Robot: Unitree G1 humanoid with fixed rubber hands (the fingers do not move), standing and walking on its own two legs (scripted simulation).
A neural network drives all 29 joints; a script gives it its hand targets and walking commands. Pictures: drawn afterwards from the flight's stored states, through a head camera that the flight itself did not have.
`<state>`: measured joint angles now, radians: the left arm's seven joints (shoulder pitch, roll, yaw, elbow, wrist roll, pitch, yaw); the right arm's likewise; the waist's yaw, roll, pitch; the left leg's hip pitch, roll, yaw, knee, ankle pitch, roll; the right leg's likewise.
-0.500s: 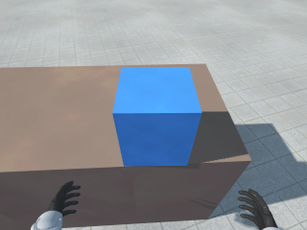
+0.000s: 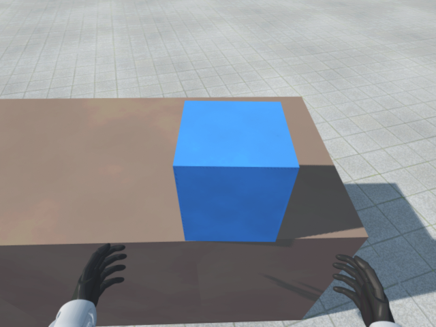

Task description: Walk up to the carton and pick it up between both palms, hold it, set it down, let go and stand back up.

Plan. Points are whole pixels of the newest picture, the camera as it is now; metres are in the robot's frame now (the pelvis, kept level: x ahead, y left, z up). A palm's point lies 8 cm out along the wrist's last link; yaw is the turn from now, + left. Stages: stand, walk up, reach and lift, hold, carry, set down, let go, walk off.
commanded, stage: reach and lift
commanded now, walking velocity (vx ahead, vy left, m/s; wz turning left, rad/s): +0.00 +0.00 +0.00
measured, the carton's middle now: (231, 173) +0.43 +0.02 +0.04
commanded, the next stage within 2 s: none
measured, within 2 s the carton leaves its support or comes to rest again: neither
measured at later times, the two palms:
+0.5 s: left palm (90, 275) +0.18 +0.24 +0.06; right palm (360, 283) +0.19 -0.18 +0.06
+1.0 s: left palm (99, 213) +0.26 +0.24 +0.10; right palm (355, 223) +0.28 -0.19 +0.10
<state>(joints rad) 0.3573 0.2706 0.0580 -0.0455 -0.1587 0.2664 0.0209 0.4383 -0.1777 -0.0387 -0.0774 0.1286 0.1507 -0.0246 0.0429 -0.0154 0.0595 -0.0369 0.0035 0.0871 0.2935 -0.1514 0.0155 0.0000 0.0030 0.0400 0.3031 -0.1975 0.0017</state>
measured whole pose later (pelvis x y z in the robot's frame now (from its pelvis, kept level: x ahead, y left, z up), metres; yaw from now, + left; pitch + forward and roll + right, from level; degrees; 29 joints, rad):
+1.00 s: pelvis +0.02 -0.01 +0.00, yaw +0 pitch -5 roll +0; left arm 0.04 0.26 0.19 -0.16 -0.20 0.44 -0.07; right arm 0.13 -0.18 0.02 -0.23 0.27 0.32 -0.19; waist 0.05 -0.02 0.04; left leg -0.02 0.02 0.07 0.28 -0.17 -0.01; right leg 0.02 0.02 0.03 0.28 -0.22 -0.02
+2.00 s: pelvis +0.00 -0.01 +0.00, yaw +1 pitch +3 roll -1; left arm -0.91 0.41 0.12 0.68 -0.23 0.51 0.00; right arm -0.84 -0.28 0.05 0.69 0.42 0.37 -0.15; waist -0.02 -0.04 -0.05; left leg -0.26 0.03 0.05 0.36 -0.16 0.01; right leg -0.18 0.03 0.01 0.32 -0.18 -0.01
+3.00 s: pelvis +0.00 +0.00 -0.01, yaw +2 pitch +12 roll -2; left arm -0.89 0.23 0.05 1.25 -0.17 -0.17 0.02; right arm -0.80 -0.14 0.05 1.09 0.28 -0.11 -0.16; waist -0.01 -0.02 -0.18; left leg -0.52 0.03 0.03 0.49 -0.19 0.01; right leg -0.43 0.03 -0.01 0.43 -0.21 0.00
